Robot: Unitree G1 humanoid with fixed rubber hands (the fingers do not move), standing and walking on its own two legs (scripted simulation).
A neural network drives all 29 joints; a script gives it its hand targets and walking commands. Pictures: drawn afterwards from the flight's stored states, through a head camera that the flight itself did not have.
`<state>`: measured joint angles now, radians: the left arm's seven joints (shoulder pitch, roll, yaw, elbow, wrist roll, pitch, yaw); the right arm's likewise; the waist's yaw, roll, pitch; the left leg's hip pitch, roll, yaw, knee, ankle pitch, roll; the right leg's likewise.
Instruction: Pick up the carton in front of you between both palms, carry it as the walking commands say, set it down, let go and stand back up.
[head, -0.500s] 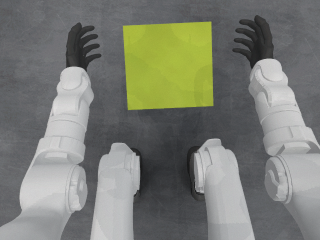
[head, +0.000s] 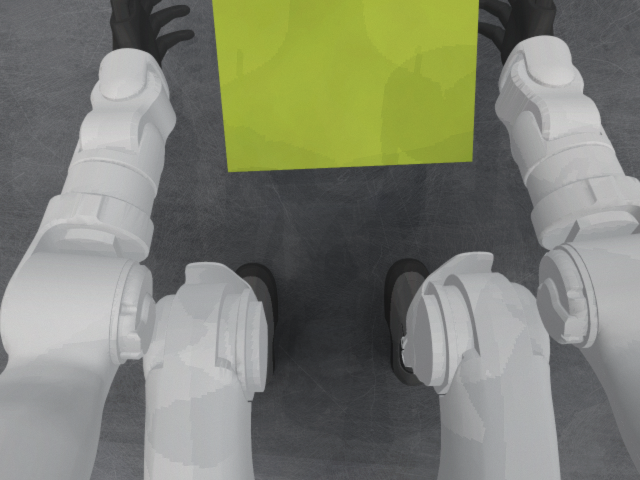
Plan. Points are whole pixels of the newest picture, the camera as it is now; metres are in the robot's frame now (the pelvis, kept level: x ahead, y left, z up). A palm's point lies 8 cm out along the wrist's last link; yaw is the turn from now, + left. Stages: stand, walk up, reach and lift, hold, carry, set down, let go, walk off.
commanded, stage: reach and lift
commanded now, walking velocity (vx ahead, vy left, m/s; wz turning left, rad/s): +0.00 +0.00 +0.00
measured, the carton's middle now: (339, 73) +0.51 -0.02 -0.24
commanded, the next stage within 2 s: none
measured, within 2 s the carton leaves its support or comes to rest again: leaves its support in 0.60 s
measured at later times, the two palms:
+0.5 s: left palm (175, 39) +0.53 +0.14 -0.17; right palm (497, 33) +0.52 -0.16 -0.17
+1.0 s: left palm (78, 10) +0.50 +0.14 -0.02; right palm (613, 5) +0.49 -0.16 -0.02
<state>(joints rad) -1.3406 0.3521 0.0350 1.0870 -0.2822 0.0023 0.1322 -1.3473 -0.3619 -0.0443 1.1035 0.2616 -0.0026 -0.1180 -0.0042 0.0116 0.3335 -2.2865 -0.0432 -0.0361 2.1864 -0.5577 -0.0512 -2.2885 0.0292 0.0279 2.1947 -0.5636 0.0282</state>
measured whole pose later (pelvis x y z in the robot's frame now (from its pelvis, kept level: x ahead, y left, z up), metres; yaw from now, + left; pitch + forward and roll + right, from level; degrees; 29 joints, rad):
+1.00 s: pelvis +0.00 +0.00 +0.05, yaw -1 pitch +40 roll +0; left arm -1.11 0.06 0.41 0.82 0.08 0.27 0.12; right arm -1.10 -0.08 -0.38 0.81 -0.09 0.29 -0.09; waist -0.01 0.02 -0.07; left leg -2.18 -0.11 -0.07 2.01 -0.53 -0.07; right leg -2.18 0.10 0.07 2.01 -0.53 0.07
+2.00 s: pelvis +0.08 +0.00 +0.33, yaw -1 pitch +23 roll +0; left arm -0.46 -0.12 0.35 0.61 0.18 0.28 0.06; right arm -0.44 0.11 -0.33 0.60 -0.19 0.29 -0.04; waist 0.00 0.01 -0.22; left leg -1.01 -0.09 -0.13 1.02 -0.41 -0.03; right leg -1.01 0.08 0.12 1.02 -0.41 0.03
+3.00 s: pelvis +0.10 +0.00 +0.41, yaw -1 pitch -4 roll +0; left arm -0.31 -0.16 0.30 0.35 0.29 0.63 -0.01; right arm -0.30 0.16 -0.28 0.34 -0.29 0.64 0.02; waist 0.00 0.00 0.01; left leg -0.13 -0.05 -0.14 0.42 -0.21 -0.01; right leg -0.13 0.04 0.14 0.42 -0.21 0.01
